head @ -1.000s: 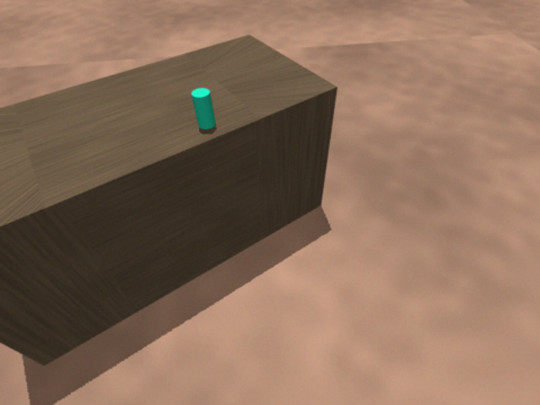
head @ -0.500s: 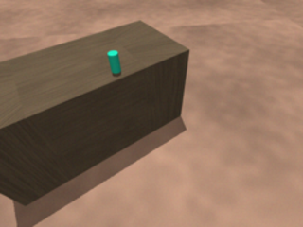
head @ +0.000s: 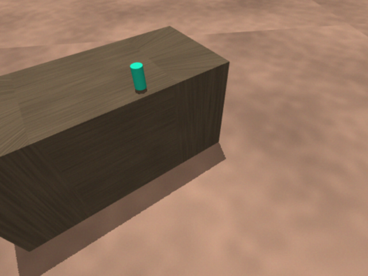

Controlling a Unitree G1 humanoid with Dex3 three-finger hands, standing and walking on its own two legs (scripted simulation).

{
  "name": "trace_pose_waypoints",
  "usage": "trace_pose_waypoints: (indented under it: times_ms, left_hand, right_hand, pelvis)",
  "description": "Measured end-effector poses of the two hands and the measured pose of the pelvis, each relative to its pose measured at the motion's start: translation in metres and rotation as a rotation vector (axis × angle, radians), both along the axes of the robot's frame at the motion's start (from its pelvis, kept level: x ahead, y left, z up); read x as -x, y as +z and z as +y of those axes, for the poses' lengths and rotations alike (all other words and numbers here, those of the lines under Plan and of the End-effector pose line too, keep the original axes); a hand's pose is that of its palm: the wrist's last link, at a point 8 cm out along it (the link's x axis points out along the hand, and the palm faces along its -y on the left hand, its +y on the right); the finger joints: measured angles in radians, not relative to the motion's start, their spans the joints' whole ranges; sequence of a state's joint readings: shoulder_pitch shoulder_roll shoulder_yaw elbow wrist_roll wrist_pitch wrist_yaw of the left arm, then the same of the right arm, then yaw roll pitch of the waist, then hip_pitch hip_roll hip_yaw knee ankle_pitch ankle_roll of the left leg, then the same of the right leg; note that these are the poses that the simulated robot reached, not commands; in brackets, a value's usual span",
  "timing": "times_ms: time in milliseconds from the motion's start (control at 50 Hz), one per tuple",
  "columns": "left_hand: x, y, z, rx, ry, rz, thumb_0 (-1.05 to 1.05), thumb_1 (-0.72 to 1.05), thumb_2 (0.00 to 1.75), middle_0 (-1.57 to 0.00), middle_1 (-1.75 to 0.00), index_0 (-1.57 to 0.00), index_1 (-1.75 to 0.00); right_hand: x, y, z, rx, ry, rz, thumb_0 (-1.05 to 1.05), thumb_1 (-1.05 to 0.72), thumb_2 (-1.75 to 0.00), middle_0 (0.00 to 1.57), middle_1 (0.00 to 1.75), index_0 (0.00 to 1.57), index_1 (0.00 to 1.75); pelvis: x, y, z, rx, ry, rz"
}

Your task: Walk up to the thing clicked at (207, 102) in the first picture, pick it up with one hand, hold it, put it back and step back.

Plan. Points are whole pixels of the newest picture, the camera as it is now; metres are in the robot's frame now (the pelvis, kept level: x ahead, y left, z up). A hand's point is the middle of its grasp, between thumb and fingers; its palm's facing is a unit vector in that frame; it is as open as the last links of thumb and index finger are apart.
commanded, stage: stand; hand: right
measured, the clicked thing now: (138, 76) +0.93 +0.24 -0.08
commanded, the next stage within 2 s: walk up in 0.12 s
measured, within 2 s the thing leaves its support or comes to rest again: neither
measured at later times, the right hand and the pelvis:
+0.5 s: hand (280, 263) +0.19 -0.20 -0.15, palm faces -0.21 +0.87 -0.46, open 7.4 cm; pelvis +0.07 +0.08 -0.04, yaw +14 degrees
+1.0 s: hand (232, 179) +0.44 -0.12 -0.16, palm faces -0.49 +0.78 -0.38, open 7.4 cm; pelvis +0.26 +0.10 -0.02, yaw +27 degrees
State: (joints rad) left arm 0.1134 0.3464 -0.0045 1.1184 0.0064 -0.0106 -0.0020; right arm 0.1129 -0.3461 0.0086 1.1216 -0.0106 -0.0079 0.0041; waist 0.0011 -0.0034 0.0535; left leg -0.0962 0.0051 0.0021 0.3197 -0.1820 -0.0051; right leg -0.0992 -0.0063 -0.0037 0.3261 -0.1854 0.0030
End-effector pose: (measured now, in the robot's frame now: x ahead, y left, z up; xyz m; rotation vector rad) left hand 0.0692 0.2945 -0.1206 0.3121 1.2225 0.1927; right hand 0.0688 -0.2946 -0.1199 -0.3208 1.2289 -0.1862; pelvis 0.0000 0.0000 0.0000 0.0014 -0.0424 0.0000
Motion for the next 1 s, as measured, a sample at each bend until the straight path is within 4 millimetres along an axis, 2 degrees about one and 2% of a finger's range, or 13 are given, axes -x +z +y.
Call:
trace_pose_waypoints:
  times_ms: [140, 220, 340, 440, 480, 520, 600, 680, 740, 800, 900, 1000]
  left_hand:
    - [0.000, 0.000, 0.001, 0.005, 0.008, -0.007, 0.01, 0.90, 0.89, -0.21, -0.30, -0.20, -0.30]
    - [0.005, 0.003, 0.018, -0.004, 0.073, -0.098, 0.01, 0.90, 0.89, -0.21, -0.30, -0.21, -0.30]
    - [0.024, 0.005, 0.063, -0.045, 0.154, -0.113, 0.01, 0.90, 0.89, -0.21, -0.30, -0.21, -0.30]
    - [0.027, -0.014, 0.114, -0.061, 0.205, -0.092, 0.01, 0.90, 0.89, -0.21, -0.30, -0.20, -0.30]
    - [0.023, -0.026, 0.131, -0.065, 0.215, -0.071, 0.01, 0.90, 0.89, -0.21, -0.30, -0.20, -0.30]
    - [0.012, -0.029, 0.139, -0.056, 0.221, -0.056, 0.01, 0.91, 0.89, -0.20, -0.30, -0.20, -0.30]
    - [-0.018, -0.019, 0.142, -0.026, 0.232, -0.105, 0.01, 0.91, 0.89, -0.20, -0.30, -0.20, -0.30]
    - [-0.041, -0.007, 0.139, -0.006, 0.255, -0.134, 0.01, 0.91, 0.89, -0.20, -0.30, -0.20, -0.30]
    - [-0.055, 0.000, 0.135, -0.008, 0.278, -0.133, 0.01, 0.91, 0.89, -0.20, -0.30, -0.20, -0.30]
    - [-0.071, 0.005, 0.132, -0.029, 0.305, -0.132, 0.01, 0.91, 0.89, -0.21, -0.30, -0.20, -0.30]
    - [-0.090, 0.007, 0.125, -0.104, 0.375, -0.180, 0.01, 0.90, 0.89, -0.21, -0.30, -0.20, -0.30]
    - [-0.087, 0.017, 0.107, -0.085, 0.468, -0.140, 0.01, 0.90, 0.89, -0.21, -0.30, -0.20, -0.30]
  right_hand:
    - [0.001, 0.000, -0.001, -0.004, 0.000, 0.003, 0.00, -0.90, -0.90, 0.20, 0.29, 0.20, 0.30]
    - [-0.008, 0.003, -0.003, 0.003, 0.066, 0.041, 0.00, -0.90, -0.90, 0.20, 0.30, 0.20, 0.30]
    - [-0.053, 0.018, 0.006, 0.039, 0.164, 0.031, 0.00, -0.90, -0.90, 0.20, 0.29, 0.20, 0.30]
    - [-0.104, 0.018, 0.032, 0.098, 0.222, -0.029, 0.00, -0.90, -0.90, 0.20, 0.29, 0.20, 0.30]
    - [-0.120, 0.013, 0.045, 0.119, 0.227, -0.068, 0.00, -0.90, -0.90, 0.20, 0.29, 0.20, 0.30]
    - [-0.129, 0.012, 0.061, 0.110, 0.229, -0.087, 0.00, -0.90, -0.90, 0.20, 0.29, 0.20, 0.30]
    - [-0.143, 0.018, 0.089, 0.081, 0.271, -0.064, 0.00, -0.90, -0.90, 0.20, 0.29, 0.20, 0.30]
    - [-0.166, 0.017, 0.107, 0.048, 0.322, -0.043, 0.00, -0.90, -0.90, 0.20, 0.30, 0.20, 0.30]
    - [-0.192, 0.013, 0.112, 0.028, 0.359, -0.043, 0.00, -0.90, -0.90, 0.20, 0.30, 0.21, 0.30]
    - [-0.228, 0.005, 0.111, 0.015, 0.391, -0.050, 0.00, -0.90, -0.90, 0.21, 0.30, 0.21, 0.30]
    - [-0.307, -0.017, 0.108, 0.031, 0.468, -0.061, 0.00, -0.90, -0.90, 0.20, 0.30, 0.21, 0.30]
    - [-0.385, -0.004, 0.133, 0.018, 0.560, -0.106, 0.00, -0.90, -0.90, 0.20, 0.29, 0.20, 0.30]
  pelvis:
    - [0.000, 0.000, 0.000, 0.004, 0.012, 0.003]
    - [-0.004, -0.005, 0.004, 0.016, 0.079, 0.014]
    - [-0.022, -0.008, 0.027, 0.030, 0.162, 0.005]
    - [-0.050, -0.028, 0.065, 0.027, 0.219, -0.002]
    - [-0.061, -0.039, 0.080, -0.003, 0.224, -0.006]
    - [-0.071, -0.039, 0.088, 0.001, 0.252, -0.006]
    - [-0.095, -0.026, 0.096, -0.007, 0.290, -0.006]
    - [-0.124, -0.018, 0.101, -0.009, 0.329, -0.006]
    - [-0.148, -0.017, 0.101, -0.014, 0.355, -0.002]
    - [-0.176, -0.020, 0.098, -0.017, 0.378, 0.002]
    - [-0.223, -0.036, 0.090, 0.005, 0.432, -0.006]
    - [-0.255, -0.021, 0.096, 0.010, 0.477, -0.006]
